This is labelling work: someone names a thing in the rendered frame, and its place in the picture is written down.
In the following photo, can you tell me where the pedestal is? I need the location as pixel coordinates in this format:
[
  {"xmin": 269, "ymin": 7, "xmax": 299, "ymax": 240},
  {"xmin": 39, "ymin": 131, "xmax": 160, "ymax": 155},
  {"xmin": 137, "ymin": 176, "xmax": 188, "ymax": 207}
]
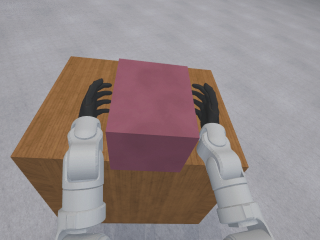
[{"xmin": 10, "ymin": 56, "xmax": 249, "ymax": 224}]

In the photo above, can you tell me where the carton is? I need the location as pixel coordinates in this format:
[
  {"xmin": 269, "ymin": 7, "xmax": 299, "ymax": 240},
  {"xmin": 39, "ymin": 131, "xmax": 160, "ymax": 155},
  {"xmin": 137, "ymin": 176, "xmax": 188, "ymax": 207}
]
[{"xmin": 105, "ymin": 58, "xmax": 200, "ymax": 173}]

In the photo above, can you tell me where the robot right upper arm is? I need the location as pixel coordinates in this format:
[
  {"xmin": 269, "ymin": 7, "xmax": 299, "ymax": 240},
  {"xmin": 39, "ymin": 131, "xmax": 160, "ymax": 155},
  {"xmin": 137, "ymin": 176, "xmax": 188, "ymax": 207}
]
[{"xmin": 223, "ymin": 228, "xmax": 273, "ymax": 240}]

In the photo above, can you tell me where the left robot forearm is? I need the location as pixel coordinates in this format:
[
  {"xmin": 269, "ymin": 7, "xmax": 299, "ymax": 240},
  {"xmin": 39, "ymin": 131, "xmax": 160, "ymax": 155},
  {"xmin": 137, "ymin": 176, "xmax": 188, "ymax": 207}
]
[{"xmin": 55, "ymin": 116, "xmax": 106, "ymax": 240}]

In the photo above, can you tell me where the robot right hand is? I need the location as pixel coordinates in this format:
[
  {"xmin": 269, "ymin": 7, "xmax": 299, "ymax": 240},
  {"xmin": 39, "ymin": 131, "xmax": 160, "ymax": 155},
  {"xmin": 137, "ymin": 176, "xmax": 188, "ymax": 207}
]
[{"xmin": 191, "ymin": 83, "xmax": 220, "ymax": 128}]

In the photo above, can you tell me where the right robot forearm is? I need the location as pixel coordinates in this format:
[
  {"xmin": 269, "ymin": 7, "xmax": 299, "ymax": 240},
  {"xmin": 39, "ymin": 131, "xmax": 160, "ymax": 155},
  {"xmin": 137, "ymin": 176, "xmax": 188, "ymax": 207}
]
[{"xmin": 196, "ymin": 123, "xmax": 275, "ymax": 240}]

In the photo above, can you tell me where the robot left hand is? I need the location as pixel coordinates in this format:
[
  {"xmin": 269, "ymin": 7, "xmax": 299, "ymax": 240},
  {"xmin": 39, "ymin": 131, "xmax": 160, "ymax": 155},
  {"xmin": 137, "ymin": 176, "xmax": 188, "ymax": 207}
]
[{"xmin": 78, "ymin": 78, "xmax": 112, "ymax": 118}]

